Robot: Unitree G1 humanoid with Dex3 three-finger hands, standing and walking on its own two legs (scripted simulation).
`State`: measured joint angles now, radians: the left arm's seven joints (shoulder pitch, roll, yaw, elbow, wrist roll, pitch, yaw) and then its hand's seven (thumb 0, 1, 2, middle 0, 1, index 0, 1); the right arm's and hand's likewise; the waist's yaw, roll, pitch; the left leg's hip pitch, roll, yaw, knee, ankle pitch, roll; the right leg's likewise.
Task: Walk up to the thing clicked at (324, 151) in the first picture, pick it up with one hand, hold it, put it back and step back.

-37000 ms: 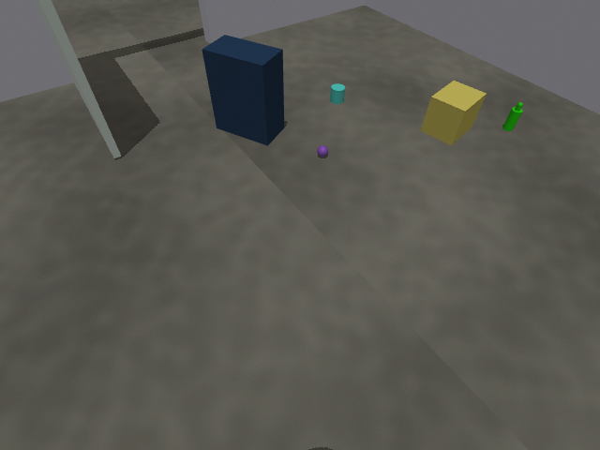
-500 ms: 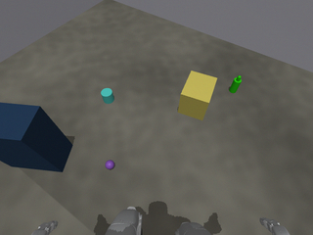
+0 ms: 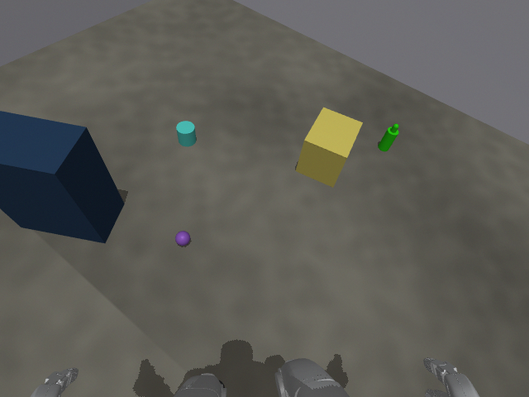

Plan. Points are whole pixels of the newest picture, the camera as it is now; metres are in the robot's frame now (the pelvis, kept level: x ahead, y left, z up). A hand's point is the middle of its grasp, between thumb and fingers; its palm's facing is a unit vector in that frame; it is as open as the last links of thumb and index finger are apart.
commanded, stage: step back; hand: left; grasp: from above
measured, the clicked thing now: (182, 238) +0.69 +0.27 -0.74
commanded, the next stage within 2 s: stand in 1.82 s
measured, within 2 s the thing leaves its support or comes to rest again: neither
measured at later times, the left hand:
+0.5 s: hand out of the picture -0.08 +0.22 -0.13, palm faces +0.04 -0.89 -0.45, open 7.4 cm
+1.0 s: hand out of the picture -0.31 +0.20 -0.15, palm faces +0.03 -0.92 -0.39, open 7.4 cm
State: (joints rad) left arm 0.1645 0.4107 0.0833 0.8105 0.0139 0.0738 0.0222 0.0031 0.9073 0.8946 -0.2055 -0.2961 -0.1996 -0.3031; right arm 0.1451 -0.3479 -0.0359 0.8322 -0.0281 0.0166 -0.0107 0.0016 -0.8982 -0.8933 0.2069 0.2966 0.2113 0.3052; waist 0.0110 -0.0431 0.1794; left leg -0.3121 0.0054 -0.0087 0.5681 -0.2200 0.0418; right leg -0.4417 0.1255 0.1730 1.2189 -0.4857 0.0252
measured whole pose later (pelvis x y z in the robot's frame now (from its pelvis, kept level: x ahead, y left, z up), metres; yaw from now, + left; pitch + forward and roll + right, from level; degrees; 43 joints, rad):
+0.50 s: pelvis -0.18 -0.06 -0.01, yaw +3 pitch -2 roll +1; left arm 0.16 0.36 0.07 0.78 0.04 0.05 0.02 0.01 0.90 0.89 -0.21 -0.30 -0.20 -0.30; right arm 0.26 -0.41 -0.05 0.89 -0.02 0.06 -0.02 0.00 -0.90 -0.89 0.20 0.30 0.21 0.30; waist 0.01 0.03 0.15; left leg -0.38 -0.08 -0.09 0.99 -0.51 -0.04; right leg -0.34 -0.05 -0.06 0.65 -0.27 -0.03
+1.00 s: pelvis -0.33 -0.07 -0.01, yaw +1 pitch -3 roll -1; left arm 0.27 0.36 0.06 0.97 0.05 0.00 0.00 0.00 0.91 0.89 -0.21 -0.30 -0.20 -0.30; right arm 0.15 -0.39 -0.06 0.89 -0.04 0.04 0.02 0.00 -0.90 -0.89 0.20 0.30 0.21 0.30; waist 0.04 0.04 0.08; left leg -0.42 0.01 -0.08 0.81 -0.41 0.00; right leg -0.21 0.04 0.04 0.60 -0.36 -0.03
